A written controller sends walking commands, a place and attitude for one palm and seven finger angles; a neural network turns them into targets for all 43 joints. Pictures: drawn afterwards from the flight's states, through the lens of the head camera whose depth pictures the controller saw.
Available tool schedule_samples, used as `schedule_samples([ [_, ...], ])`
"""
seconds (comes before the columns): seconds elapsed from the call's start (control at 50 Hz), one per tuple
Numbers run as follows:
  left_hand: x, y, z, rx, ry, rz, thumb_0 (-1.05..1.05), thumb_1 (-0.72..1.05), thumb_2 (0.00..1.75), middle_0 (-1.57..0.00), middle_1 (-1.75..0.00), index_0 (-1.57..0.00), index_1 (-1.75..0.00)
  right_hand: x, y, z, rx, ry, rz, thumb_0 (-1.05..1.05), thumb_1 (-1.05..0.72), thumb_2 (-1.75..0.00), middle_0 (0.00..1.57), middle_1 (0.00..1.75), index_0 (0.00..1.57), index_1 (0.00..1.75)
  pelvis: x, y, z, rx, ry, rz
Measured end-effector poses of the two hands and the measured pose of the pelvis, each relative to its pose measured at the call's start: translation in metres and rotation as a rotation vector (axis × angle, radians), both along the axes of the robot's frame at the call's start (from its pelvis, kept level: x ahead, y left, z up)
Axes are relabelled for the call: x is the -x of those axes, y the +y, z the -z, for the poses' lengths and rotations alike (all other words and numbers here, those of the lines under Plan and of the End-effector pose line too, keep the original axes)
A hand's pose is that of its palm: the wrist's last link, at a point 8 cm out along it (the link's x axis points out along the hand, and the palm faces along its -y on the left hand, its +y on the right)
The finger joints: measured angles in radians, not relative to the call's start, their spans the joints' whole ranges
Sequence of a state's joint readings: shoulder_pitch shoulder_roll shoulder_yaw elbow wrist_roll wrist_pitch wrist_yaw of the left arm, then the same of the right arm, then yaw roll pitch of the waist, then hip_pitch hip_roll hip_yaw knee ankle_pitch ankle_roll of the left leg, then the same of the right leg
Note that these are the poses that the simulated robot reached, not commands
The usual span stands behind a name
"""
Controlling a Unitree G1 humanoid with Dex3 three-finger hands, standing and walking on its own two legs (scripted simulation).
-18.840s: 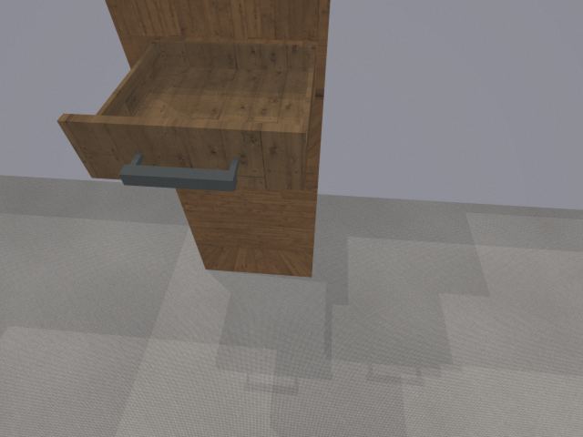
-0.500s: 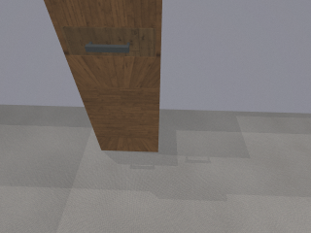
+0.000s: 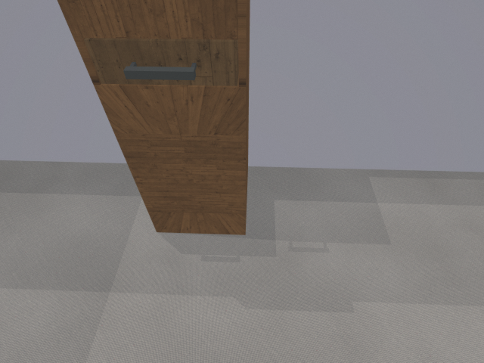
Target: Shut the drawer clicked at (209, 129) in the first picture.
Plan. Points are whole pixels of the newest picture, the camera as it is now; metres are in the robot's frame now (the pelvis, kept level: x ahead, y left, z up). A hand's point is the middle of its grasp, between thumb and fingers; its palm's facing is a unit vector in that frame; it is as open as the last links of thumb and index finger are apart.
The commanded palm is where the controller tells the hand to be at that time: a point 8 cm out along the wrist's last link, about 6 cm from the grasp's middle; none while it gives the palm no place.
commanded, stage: look to check the result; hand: left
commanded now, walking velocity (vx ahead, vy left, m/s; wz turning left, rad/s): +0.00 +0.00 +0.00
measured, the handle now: (162, 69) +0.77 +0.25 +0.10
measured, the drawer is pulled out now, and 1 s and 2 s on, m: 0.00 0.00 0.00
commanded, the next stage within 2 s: stand and wait in 0.08 s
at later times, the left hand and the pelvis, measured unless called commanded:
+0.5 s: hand out of the picture -0.02 +0.17 -0.17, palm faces +0.06 -0.98 -0.19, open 7.4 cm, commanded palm none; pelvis +0.01 +0.00 +0.00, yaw +0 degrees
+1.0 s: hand out of the picture -0.03 +0.16 -0.17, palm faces +0.05 -0.98 -0.19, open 7.4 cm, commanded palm none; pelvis +0.00 +0.00 +0.00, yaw -1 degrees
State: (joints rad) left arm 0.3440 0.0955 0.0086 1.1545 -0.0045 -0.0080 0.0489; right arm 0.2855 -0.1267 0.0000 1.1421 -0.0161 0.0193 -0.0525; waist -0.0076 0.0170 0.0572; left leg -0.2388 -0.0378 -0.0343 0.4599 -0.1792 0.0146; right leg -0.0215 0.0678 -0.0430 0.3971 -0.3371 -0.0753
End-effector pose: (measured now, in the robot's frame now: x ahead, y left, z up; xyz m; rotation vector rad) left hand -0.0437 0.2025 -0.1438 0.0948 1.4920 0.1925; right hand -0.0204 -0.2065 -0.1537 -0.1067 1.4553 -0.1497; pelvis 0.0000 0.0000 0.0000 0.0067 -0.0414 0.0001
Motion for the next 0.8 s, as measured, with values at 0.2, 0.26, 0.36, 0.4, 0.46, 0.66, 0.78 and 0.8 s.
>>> schedule_samples([
  [0.2, -0.013, -0.003, 0.002, 0.012, -0.025, 0.005, 0.0, 0.91, 0.9, -0.2, -0.3, -0.2, -0.3, -0.013, -0.004, -0.002, 0.018, -0.024, -0.005, 0.01, -0.91, -0.9, 0.2, 0.3, 0.19, 0.3, -0.005, 0.0, 0.0, -0.001, -0.001, 0.003],
  [0.26, -0.017, -0.001, 0.002, 0.009, -0.03, 0.008, 0.0, 0.91, 0.9, -0.2, -0.3, -0.2, -0.3, -0.013, -0.004, -0.002, 0.018, -0.027, -0.004, 0.01, -0.91, -0.9, 0.2, 0.3, 0.19, 0.3, -0.006, 0.001, 0.0, -0.002, -0.001, 0.005],
  [0.36, -0.021, 0.005, 0.001, 0.0, -0.038, 0.015, 0.0, 0.91, 0.9, -0.2, -0.3, -0.2, -0.3, -0.011, -0.001, -0.002, 0.013, -0.023, 0.0, 0.0, -0.91, -0.9, 0.2, 0.3, 0.19, 0.3, -0.006, 0.002, -0.001, -0.003, -0.003, 0.007],
  [0.4, -0.022, 0.007, 0.0, -0.005, -0.04, 0.017, 0.0, 0.91, 0.9, -0.2, -0.3, -0.2, -0.3, -0.01, 0.0, -0.002, 0.01, -0.02, 0.001, 0.0, -0.91, -0.9, 0.2, 0.3, 0.19, 0.3, -0.006, 0.003, -0.001, -0.003, -0.003, 0.007],
  [0.46, -0.022, 0.01, -0.001, -0.012, -0.04, 0.019, 0.0, 0.91, 0.9, -0.2, -0.3, -0.2, -0.3, -0.007, 0.002, -0.001, 0.006, -0.013, 0.003, 0.0, -0.91, -0.9, 0.2, 0.3, 0.19, 0.3, -0.006, 0.004, -0.001, -0.003, -0.004, 0.007],
  [0.66, -0.019, 0.016, -0.003, -0.021, -0.031, 0.022, 0.0, 0.91, 0.9, -0.2, -0.3, -0.2, -0.3, 0.001, 0.004, -0.001, 0.001, 0.008, 0.007, 0.0, -0.91, -0.9, 0.2, 0.3, 0.19, 0.3, -0.005, 0.006, -0.001, -0.004, -0.004, 0.008],
  [0.78, -0.016, 0.015, -0.003, -0.016, -0.023, 0.024, 0.0, 0.91, 0.9, -0.2, -0.3, -0.2, -0.3, 0.002, 0.002, -0.001, 0.006, 0.008, 0.007, 0.0, -0.91, -0.9, 0.2, 0.3, 0.19, 0.3, -0.004, 0.006, -0.001, -0.005, -0.005, 0.009],
  [0.8, -0.016, 0.014, -0.003, -0.015, -0.023, 0.024, 0.0, 0.91, 0.9, -0.2, -0.3, -0.2, -0.3, 0.002, 0.002, -0.001, 0.006, 0.007, 0.006, 0.0, -0.91, -0.9, 0.2, 0.3, 0.19, 0.3, -0.004, 0.006, -0.002, -0.005, -0.005, 0.009],
])
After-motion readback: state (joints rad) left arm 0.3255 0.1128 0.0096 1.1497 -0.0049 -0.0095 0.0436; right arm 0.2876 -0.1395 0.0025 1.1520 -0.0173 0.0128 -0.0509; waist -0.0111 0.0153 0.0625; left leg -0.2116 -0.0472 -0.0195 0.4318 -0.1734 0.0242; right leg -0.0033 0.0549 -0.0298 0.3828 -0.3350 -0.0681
